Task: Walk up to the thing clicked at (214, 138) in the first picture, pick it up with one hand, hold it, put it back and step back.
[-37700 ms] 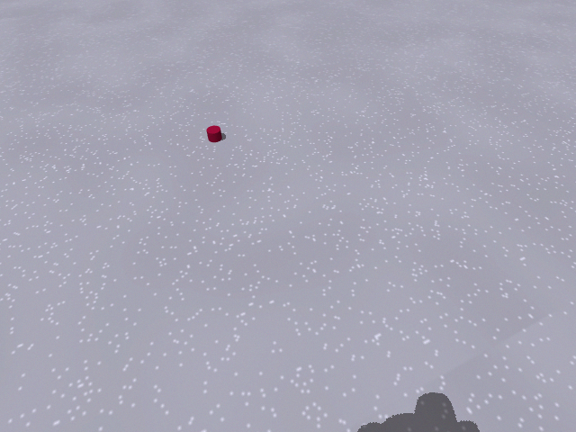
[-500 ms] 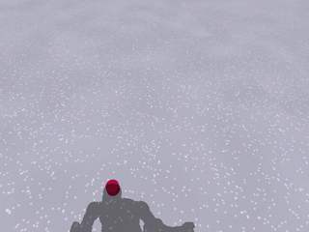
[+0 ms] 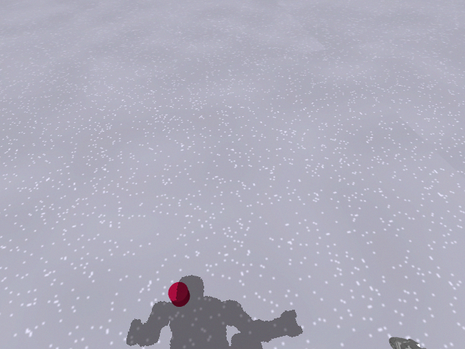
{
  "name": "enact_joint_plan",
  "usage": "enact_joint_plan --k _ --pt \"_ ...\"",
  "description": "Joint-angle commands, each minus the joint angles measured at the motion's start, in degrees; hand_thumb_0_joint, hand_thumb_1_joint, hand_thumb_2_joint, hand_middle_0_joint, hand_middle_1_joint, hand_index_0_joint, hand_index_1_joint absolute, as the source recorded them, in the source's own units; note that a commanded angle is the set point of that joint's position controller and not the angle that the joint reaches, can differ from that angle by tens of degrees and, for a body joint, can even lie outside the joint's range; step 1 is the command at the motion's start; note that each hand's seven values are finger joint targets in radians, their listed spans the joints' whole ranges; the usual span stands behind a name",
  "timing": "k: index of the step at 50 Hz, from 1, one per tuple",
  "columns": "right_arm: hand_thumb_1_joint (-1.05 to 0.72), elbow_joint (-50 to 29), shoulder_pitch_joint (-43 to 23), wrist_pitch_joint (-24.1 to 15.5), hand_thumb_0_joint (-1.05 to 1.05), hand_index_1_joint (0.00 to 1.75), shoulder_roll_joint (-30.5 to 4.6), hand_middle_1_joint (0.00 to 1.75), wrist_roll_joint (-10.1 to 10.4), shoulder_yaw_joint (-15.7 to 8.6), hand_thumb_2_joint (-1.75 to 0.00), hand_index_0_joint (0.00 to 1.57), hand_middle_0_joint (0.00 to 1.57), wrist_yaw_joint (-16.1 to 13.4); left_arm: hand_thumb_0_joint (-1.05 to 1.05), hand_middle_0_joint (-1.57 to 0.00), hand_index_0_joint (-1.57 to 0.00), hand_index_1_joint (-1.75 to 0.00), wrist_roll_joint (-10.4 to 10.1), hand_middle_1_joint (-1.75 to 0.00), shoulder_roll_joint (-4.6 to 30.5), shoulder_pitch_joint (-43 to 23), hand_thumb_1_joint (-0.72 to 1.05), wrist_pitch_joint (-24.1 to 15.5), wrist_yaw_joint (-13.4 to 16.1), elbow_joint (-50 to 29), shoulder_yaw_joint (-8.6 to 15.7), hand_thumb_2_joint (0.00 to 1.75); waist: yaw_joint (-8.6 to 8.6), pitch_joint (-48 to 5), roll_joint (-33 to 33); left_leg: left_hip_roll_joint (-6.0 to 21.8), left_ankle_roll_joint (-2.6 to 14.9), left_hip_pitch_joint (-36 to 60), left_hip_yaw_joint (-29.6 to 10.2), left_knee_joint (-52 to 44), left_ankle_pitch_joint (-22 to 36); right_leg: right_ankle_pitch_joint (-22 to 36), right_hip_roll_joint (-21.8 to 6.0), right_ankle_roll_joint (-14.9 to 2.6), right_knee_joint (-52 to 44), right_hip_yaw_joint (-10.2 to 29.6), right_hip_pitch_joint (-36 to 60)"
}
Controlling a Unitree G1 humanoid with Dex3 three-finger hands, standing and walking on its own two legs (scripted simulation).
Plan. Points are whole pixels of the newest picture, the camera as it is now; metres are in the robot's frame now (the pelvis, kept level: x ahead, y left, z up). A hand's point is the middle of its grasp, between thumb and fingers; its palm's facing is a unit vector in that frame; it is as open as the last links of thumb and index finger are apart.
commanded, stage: walk up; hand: left
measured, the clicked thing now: (179, 294) +0.48 +0.27 -0.75
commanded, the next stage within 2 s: stand in 0.84 s
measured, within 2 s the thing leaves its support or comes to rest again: neither
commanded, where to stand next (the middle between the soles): +0.09 +0.03 m, yaw -1 degrees
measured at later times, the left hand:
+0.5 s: hand out of the picture +0.09 +0.25 -0.15, palm faces -0.02 -0.95 -0.32, open 7.4 cm
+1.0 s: hand out of the picture +0.08 +0.27 -0.15, palm faces -0.03 -0.94 -0.34, open 7.4 cm
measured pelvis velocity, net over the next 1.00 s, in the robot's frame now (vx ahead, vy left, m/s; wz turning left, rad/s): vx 0.00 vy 0.02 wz -0.01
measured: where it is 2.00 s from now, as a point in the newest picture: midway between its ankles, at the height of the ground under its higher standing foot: outside the picture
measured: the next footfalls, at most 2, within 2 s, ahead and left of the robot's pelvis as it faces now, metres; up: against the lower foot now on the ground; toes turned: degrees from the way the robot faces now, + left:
none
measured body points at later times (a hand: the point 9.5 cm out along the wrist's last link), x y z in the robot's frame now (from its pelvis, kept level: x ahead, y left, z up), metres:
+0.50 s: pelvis +0.00 +0.01 +0.01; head +0.00 +0.01 +0.46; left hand +0.09 +0.30 -0.13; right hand +0.06 -0.30 -0.12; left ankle +0.01 +0.13 -0.74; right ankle -0.02 -0.11 -0.74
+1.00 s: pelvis +0.00 +0.02 +0.01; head +0.01 +0.02 +0.46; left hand +0.08 +0.31 -0.13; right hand +0.08 -0.28 -0.12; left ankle +0.01 +0.13 -0.74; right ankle -0.02 -0.11 -0.74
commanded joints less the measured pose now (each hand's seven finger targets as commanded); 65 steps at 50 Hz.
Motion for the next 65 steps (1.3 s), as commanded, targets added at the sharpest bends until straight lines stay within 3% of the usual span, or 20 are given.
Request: enact_joint_plan --k 1,6,23,35,41,43,45,65 --pt "-0.90 -0.88 -2.15 -0.72 0.00 0.30 -11.54 0.30 -0.49 -2.35 -0.90 0.20 0.20 -0.76 0.00 -0.20 -0.20 -0.30 0.03 -0.30 12.22 -3.30 0.90 -0.77 0.77 -1.83 2.48 0.90 -0.63 -4.34 -2.47 4.95 2.64 4.50 -4.77 -5.35 12.00 14.96 -7.34 -1.37 -7.84 6.57 -0.07" --pt "-0.90 0.53 -2.30 -0.84 0.00 0.30 -11.55 0.30 -0.58 -2.33 -0.90 0.20 0.20 -0.77 0.00 -0.20 -0.20 -0.30 0.30 -0.30 12.10 -3.53 0.90 -0.74 0.75 -0.81 2.77 0.90 -0.70 -6.30 -2.41 5.20 2.71 5.53 -4.39 -6.32 13.46 18.22 -7.23 -1.18 -8.95 5.70 3.23" --pt "-0.90 2.24 -0.94 -1.01 0.00 0.30 -11.60 0.30 -0.74 -2.40 -0.90 0.20 0.20 -1.22 0.00 -0.20 -0.20 -0.30 0.47 -0.30 11.20 -3.93 0.90 0.05 0.50 0.74 2.84 0.90 -1.00 -3.18 -0.31 5.58 2.55 4.43 -5.00 -9.63 9.23 11.63 -6.32 -1.11 -10.25 5.49 1.81" --pt "-0.90 2.10 -0.63 -1.05 0.00 0.30 -11.54 0.30 -0.88 -2.68 -0.90 0.20 0.20 -1.17 0.00 -0.20 -0.20 -0.30 0.63 -0.30 10.94 -3.47 0.90 0.11 0.45 0.83 2.65 0.90 -1.13 -3.36 -0.47 5.54 2.72 4.28 -5.40 -10.34 8.70 11.43 -6.18 -0.70 -10.30 5.44 1.77" --pt "-0.90 1.83 -0.47 -0.94 0.00 0.30 -11.19 0.30 -0.89 -2.70 -0.90 0.20 0.20 -1.03 0.00 -0.20 -0.20 -0.30 0.62 -0.30 10.93 -3.37 0.90 -0.07 0.50 0.67 2.48 0.90 -1.18 -4.09 -1.14 5.26 2.54 5.75 -5.07 -9.87 10.25 13.04 -6.48 -0.48 -10.45 5.75 1.27" --pt "-0.90 1.32 -1.28 -0.71 0.00 0.30 -11.23 0.30 -0.86 -2.51 -0.90 0.20 0.20 -1.25 0.00 -0.20 -0.20 -0.30 0.58 -0.30 11.36 -2.78 0.90 -0.29 0.85 0.24 2.56 0.90 -1.00 -4.07 -0.34 6.27 2.38 5.93 -5.58 -9.12 16.06 16.82 -7.73 -0.57 -10.58 6.07 1.90" --pt "-0.90 1.47 -1.05 -0.69 0.00 0.30 -11.20 0.30 -0.71 -2.35 -0.90 0.20 0.20 -1.21 0.00 -0.20 -0.20 -0.30 0.45 -0.30 11.33 -1.98 0.90 -0.33 0.90 0.43 2.46 0.90 -0.99 -5.41 -0.35 6.41 2.48 6.98 -5.75 -8.97 16.41 17.08 -7.66 -0.47 -10.30 5.72 2.78" --pt "-0.90 1.03 -1.33 -0.50 0.00 0.30 -11.18 0.30 -0.72 -1.96 -0.90 0.20 0.20 -0.88 0.00 -0.20 -0.20 -0.30 0.62 -0.30 11.42 -0.85 0.90 -0.44 0.80 -0.07 1.87 0.90 -0.83 -4.46 -0.76 6.06 2.42 5.84 -6.19 -9.93 11.89 12.41 -7.76 -0.27 -11.69 5.36 1.51"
